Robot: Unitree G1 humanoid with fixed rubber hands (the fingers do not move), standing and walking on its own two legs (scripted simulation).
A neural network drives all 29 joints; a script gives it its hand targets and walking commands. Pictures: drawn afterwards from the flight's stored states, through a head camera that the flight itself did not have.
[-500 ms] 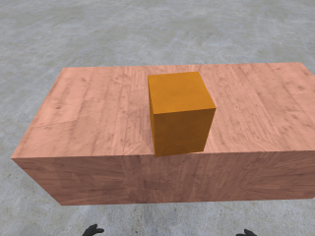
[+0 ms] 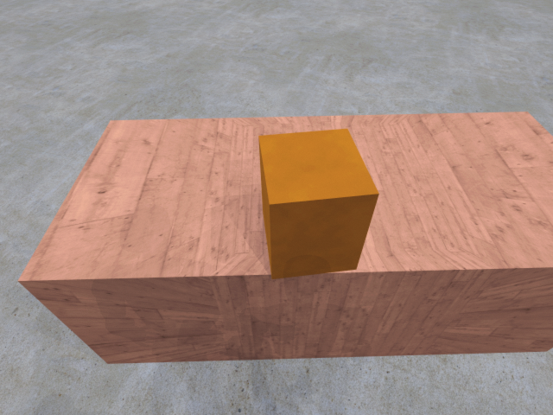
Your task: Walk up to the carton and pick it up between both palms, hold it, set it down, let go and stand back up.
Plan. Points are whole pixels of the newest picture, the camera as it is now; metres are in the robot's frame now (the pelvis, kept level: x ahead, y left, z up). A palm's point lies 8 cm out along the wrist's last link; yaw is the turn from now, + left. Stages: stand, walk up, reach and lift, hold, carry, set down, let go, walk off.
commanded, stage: stand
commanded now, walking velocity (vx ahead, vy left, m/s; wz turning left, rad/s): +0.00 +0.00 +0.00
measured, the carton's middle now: (309, 204) +0.58 -0.03 -0.08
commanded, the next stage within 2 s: walk up in 0.68 s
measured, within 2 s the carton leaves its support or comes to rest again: neither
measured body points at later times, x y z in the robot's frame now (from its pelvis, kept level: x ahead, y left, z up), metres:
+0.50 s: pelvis +0.01 +0.00 +0.01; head +0.02 +0.00 +0.46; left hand +0.07 +0.23 -0.14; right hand +0.08 -0.24 -0.13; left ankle +0.00 +0.11 -0.73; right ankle +0.00 -0.13 -0.73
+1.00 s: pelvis +0.01 -0.02 +0.01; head +0.00 -0.01 +0.46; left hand +0.03 +0.22 -0.14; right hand +0.00 -0.24 -0.14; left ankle +0.00 +0.11 -0.73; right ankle -0.01 -0.12 -0.70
